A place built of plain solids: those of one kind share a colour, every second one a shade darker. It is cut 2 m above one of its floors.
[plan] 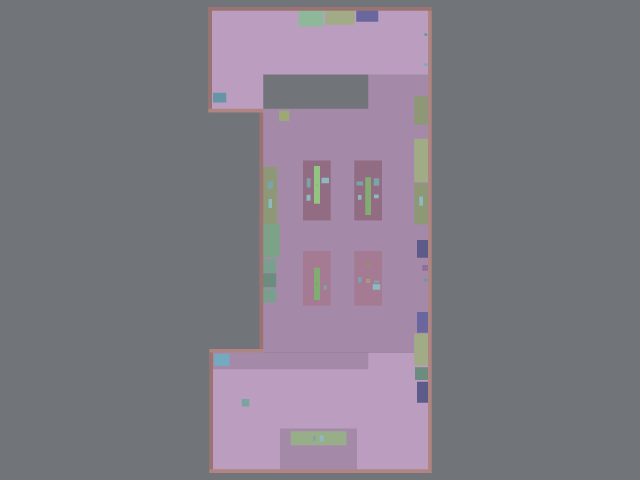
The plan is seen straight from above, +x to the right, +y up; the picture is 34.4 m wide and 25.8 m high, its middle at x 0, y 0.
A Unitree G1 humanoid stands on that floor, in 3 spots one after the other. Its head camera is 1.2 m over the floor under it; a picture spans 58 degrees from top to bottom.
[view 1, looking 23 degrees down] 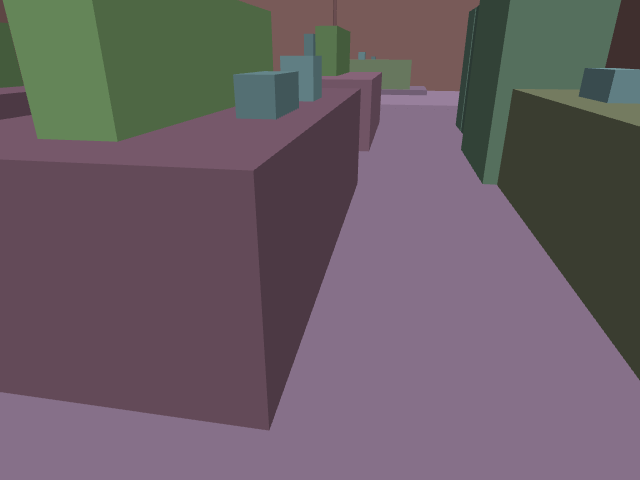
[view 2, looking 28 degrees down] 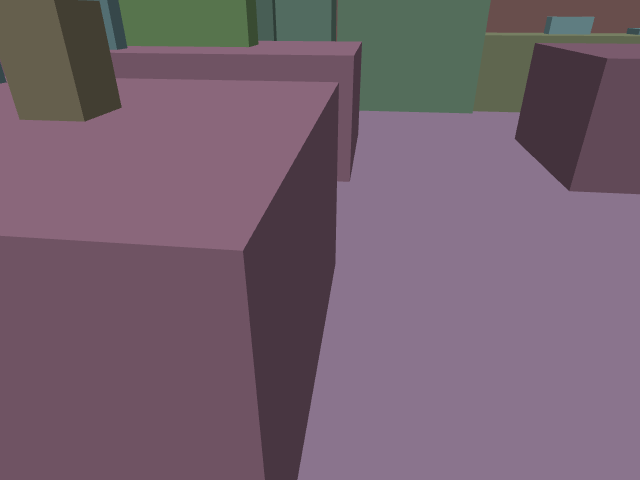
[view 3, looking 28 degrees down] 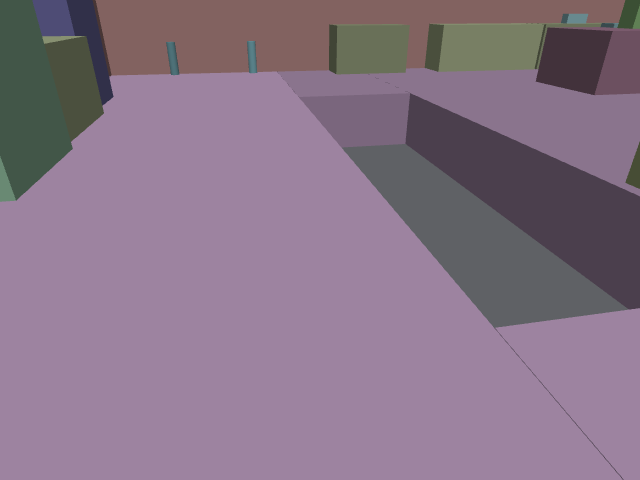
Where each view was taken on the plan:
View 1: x -1.28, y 5.35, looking -80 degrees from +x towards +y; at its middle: island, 2.31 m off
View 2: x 3.81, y -0.43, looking -173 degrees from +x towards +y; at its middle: island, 1.48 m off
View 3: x -4.34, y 9.91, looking -11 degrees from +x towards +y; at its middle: floor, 2.56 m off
